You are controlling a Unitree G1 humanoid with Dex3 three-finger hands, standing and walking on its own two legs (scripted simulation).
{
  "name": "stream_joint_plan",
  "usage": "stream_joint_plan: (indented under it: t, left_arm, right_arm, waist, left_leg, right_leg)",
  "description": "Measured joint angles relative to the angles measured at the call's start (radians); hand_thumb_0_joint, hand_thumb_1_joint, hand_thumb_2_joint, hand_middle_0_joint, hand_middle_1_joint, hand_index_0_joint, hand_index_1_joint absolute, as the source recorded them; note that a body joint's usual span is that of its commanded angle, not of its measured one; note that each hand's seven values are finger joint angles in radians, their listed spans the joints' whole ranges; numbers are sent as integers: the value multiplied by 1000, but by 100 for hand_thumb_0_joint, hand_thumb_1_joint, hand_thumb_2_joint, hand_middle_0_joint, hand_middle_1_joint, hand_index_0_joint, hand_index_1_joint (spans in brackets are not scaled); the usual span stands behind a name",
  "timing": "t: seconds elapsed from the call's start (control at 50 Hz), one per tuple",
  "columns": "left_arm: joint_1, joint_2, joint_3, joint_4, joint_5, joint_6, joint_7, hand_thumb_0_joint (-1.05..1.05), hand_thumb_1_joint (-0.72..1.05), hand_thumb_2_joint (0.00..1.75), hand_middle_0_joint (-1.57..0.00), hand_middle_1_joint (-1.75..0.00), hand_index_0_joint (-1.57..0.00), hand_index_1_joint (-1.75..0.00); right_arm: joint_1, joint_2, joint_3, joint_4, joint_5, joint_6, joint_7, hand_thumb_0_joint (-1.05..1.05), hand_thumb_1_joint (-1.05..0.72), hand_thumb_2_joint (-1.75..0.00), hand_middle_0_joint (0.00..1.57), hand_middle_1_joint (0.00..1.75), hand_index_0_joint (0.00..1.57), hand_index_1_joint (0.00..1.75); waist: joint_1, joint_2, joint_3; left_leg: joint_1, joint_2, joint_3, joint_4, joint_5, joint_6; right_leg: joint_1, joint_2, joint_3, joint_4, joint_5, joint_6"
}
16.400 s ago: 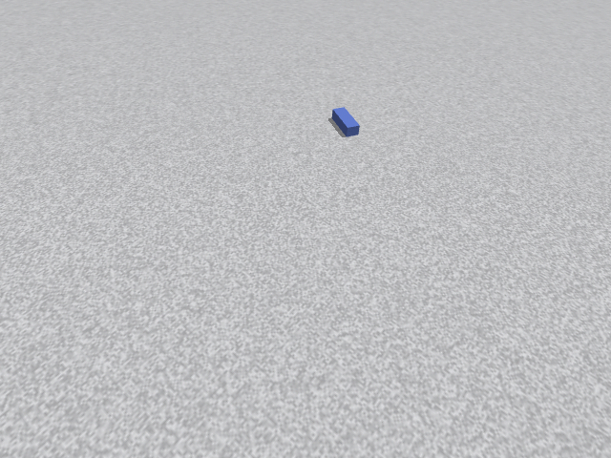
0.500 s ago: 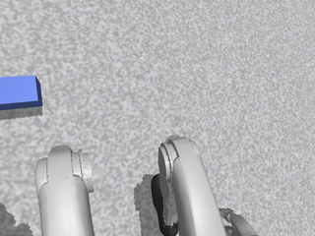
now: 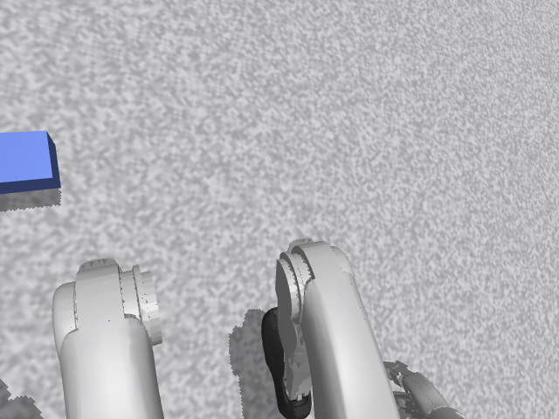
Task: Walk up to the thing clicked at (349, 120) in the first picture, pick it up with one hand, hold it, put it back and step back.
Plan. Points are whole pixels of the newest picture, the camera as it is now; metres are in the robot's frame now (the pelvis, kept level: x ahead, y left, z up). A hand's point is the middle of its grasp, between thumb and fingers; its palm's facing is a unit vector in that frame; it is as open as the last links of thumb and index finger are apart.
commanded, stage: rise first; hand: left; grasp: from above
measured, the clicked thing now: out of the picture +0.46 +0.39 -0.28
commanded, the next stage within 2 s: approach in 1.04 s
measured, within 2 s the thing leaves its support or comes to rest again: neither
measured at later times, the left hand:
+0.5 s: hand out of the picture +0.41 +0.43 -0.17, palm faces -0.43 -0.16 -0.89, open 14.2 cm
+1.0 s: hand out of the picture +0.41 +0.43 -0.17, palm faces -0.42 -0.15 -0.89, open 14.2 cm
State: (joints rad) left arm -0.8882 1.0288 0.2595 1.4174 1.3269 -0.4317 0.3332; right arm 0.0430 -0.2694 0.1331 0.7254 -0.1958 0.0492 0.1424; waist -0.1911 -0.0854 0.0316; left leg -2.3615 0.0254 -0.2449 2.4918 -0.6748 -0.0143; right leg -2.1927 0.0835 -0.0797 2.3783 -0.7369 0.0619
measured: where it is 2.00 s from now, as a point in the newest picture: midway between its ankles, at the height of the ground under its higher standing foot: (216, 398)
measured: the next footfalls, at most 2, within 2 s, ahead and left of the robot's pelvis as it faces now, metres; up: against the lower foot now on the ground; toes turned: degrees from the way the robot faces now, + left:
none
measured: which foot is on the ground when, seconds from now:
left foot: down 0.00-1.00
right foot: down 0.00-1.00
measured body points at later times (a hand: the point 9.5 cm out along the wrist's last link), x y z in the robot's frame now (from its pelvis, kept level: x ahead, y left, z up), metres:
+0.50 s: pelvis +0.00 +0.00 +0.00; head +0.24 +0.13 +0.35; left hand +0.42 +0.43 -0.12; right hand +0.09 -0.27 -0.09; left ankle +0.07 +0.13 -0.28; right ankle +0.10 -0.14 -0.28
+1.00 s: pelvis +0.00 +0.00 +0.00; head +0.23 +0.14 +0.36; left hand +0.42 +0.44 -0.11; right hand +0.10 -0.26 -0.09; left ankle +0.07 +0.13 -0.28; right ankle +0.10 -0.14 -0.28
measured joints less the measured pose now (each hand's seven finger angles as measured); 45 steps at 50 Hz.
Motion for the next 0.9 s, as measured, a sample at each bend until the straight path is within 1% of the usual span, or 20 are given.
stream_joint_plan:
  t: [0.16, 0.26, 0.32, 0.4, 0.52, 0.6, 0.68, 0.9]
  left_arm:
    - [-19, 20, -1, 24, 9, 2, 1, 0, -55, 102, -8, -103, -8, -104]
    - [-25, 33, 1, 31, 10, 2, 2, 0, -55, 102, -8, -103, -8, -104]
    - [-25, 41, 10, 29, 9, 1, 0, 0, -55, 102, -8, -103, -8, -104]
    - [-25, 49, 5, 30, 8, 4, -6, 0, -55, 102, -8, -103, -8, -104]
    - [-23, 55, 5, 20, 3, 4, -18, 0, -56, 103, -8, -103, -8, -104]
    - [-17, 54, 9, 12, -5, 2, -24, 0, -56, 103, -8, -103, -8, -104]
    - [-12, 52, 5, 5, -4, -2, -31, 0, -56, 103, -8, -102, -7, -104]
    - [-27, 51, -3, -1, 8, 7, -30, 0, -56, 104, -8, -102, -8, -104]
  right_arm:
    - [3, 0, 13, -2, -4, -8, 2, 0, -91, -90, 20, 30, 20, 30]
    - [10, 0, 24, -3, -7, -10, 3, 0, -91, -90, 20, 30, 20, 30]
    - [14, 0, 28, -4, -8, -10, 4, 0, -91, -90, 20, 30, 20, 30]
    - [16, -2, 33, -4, -9, -10, 4, 0, -91, -90, 20, 30, 20, 30]
    - [15, -5, 35, -9, -9, -10, 5, 0, -91, -90, 20, 30, 20, 30]
    - [15, -5, 36, -13, -6, -9, 6, 0, -91, -90, 20, 30, 20, 30]
    - [13, -5, 37, -15, -4, -7, 6, 0, -91, -90, 20, 30, 20, 30]
    - [12, -5, 34, -25, 4, -12, 8, 0, -91, -89, 20, 30, 20, 30]
  waist:
    - [-10, -4, 12]
    - [-17, -8, 18]
    - [-19, -9, 20]
    - [-21, -8, 21]
    - [-21, -6, 27]
    - [-19, -7, 26]
    - [-18, -8, 23]
    - [-16, -11, 21]
  left_leg:
    - [-4, 0, -3, 9, 3, 4]
    - [-6, 0, -6, 13, 3, 4]
    - [-7, -1, -9, 16, 2, 4]
    - [-7, 0, -11, 18, 0, 5]
    - [-5, 1, -12, 18, -1, 9]
    - [-4, 1, -13, 18, -1, 10]
    - [-3, 1, -13, 18, 0, 11]
    - [-7, -2, -10, 19, 9, 15]
  right_leg:
    - [-1, 2, -2, 4, 4, 2]
    - [-1, 3, -5, 6, 5, 0]
    - [-1, 4, -7, 7, 5, -1]
    - [-1, 5, -8, 6, 5, 3]
    - [4, 5, -9, 2, 6, 6]
    - [6, 5, -11, 0, 7, 3]
    - [9, 4, -12, -1, 8, 4]
    - [8, 1, -12, 0, 12, -7]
